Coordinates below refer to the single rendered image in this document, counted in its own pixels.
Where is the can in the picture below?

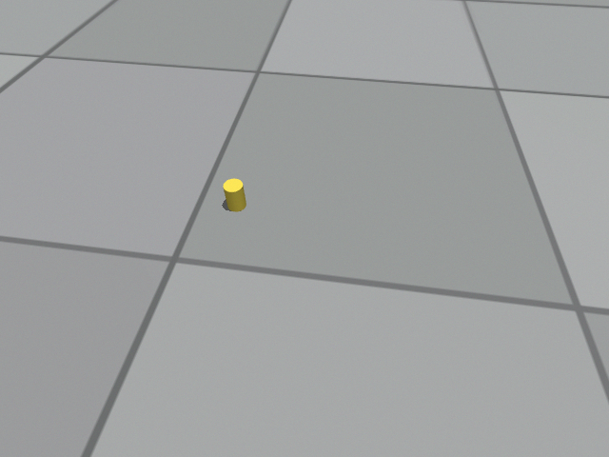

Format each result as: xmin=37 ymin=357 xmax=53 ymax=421
xmin=224 ymin=179 xmax=246 ymax=211

